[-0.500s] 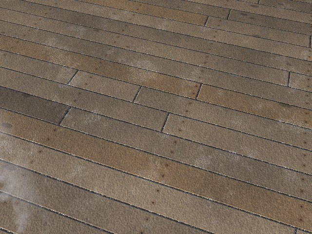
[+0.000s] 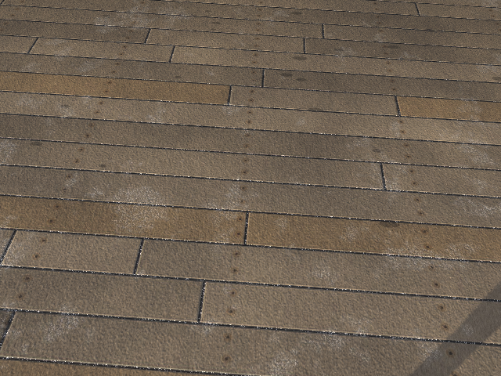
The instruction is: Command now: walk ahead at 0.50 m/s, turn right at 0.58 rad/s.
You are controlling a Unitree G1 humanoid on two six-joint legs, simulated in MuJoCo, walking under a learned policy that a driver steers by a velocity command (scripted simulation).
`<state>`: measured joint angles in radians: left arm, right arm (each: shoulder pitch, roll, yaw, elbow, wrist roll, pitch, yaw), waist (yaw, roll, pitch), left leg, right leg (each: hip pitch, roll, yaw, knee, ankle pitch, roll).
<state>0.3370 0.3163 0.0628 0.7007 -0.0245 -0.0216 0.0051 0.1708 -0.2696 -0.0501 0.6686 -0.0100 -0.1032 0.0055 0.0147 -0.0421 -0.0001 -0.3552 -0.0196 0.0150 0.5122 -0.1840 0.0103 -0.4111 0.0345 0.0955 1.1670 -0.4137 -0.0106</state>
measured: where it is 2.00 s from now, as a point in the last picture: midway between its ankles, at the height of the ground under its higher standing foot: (341, 214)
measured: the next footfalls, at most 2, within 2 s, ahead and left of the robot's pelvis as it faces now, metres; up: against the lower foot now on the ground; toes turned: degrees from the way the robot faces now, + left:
right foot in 0.40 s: +0.34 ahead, -0.18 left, +0.00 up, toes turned -17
left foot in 0.90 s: +0.69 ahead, -0.04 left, +0.00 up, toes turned -17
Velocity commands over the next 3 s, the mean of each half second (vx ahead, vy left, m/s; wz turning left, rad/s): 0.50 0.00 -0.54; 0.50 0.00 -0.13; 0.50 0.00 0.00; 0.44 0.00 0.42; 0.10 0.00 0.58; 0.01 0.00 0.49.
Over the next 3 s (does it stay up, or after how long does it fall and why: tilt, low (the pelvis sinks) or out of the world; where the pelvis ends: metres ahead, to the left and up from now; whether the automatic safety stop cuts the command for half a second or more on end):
stays up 1.16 -0.28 0.01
